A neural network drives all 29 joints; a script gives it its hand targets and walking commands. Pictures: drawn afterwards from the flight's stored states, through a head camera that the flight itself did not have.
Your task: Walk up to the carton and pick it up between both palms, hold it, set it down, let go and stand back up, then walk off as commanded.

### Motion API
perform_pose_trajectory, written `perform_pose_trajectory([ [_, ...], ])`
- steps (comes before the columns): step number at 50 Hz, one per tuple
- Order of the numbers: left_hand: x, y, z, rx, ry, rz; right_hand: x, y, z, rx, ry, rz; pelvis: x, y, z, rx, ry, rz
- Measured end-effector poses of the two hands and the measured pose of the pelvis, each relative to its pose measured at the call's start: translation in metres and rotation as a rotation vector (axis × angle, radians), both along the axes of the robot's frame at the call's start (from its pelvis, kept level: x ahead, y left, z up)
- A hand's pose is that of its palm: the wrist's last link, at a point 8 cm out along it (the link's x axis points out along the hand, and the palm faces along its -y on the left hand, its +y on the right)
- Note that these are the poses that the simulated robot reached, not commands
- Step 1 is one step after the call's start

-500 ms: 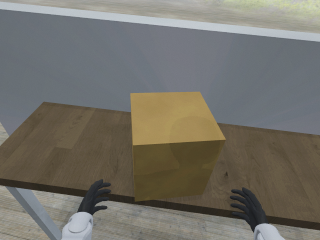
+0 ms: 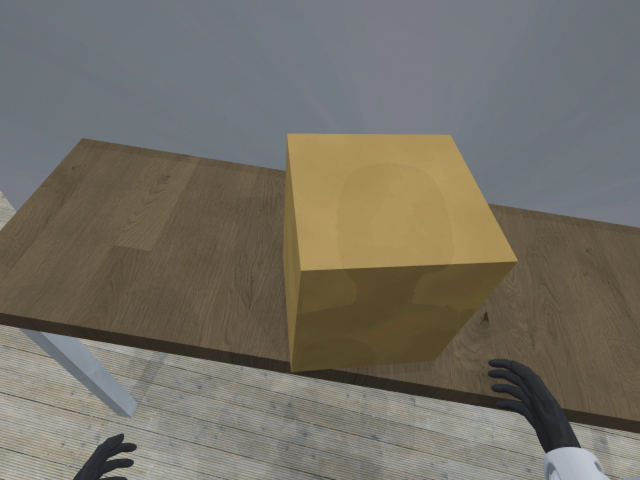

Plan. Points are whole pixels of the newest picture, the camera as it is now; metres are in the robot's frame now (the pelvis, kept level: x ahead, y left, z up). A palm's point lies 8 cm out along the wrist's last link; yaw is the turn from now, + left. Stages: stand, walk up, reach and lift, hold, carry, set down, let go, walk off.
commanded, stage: stand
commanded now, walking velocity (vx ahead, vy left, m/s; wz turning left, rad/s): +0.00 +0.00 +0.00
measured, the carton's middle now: (367, 258) +0.40 -0.01 +0.06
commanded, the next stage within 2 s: none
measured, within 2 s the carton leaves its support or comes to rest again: neither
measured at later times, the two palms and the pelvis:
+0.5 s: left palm out of the picture +0.11 +0.29 -0.11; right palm (550, 432) +0.22 -0.24 +0.00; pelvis +0.00 +0.00 +0.00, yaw -1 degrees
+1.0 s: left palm out of the picture +0.10 +0.29 -0.10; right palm (551, 434) +0.22 -0.24 +0.00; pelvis -0.01 +0.00 +0.00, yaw -1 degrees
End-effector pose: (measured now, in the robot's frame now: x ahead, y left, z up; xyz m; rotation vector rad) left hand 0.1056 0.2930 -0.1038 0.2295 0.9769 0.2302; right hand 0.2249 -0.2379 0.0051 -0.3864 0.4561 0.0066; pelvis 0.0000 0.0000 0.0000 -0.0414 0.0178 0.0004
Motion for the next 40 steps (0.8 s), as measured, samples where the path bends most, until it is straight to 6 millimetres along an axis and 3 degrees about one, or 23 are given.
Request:
perform_pose_trajectory([
  [9,0.021,0.003,-0.007,-0.013,0.008,-0.022,0.002,0.002,0.002,-0.037,0.026,0.019,0.021,0.006,-0.001,-0.006,0.025,-0.004],
  [14,0.027,-0.004,-0.006,-0.012,-0.014,-0.056,0.002,0.001,0.002,-0.034,0.016,0.028,0.021,0.005,-0.002,0.000,0.017,-0.012],
  [30,-0.002,-0.006,0.002,0.009,-0.004,-0.051,-0.002,-0.001,-0.002,0.006,-0.035,0.014,-0.002,0.000,-0.002,0.007,-0.030,-0.010],
  [40,-0.008,-0.006,0.006,0.019,-0.015,-0.051,-0.002,-0.002,-0.003,0.019,-0.047,0.015,-0.009,-0.001,-0.002,0.009,-0.039,-0.010],
])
